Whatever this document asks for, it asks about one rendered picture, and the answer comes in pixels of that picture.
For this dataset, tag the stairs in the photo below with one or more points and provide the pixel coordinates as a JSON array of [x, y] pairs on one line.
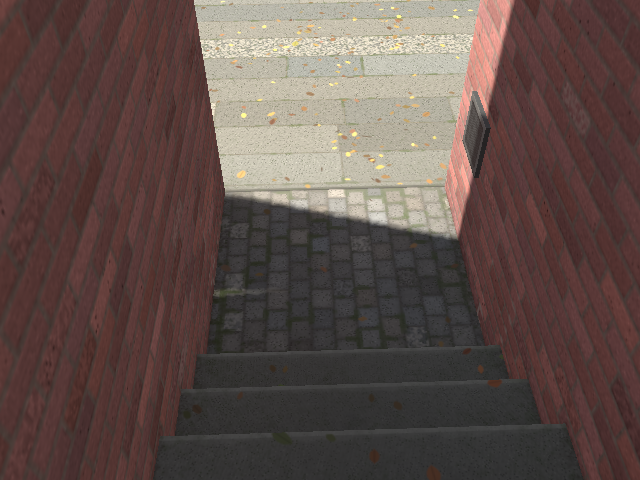
[[429, 413]]

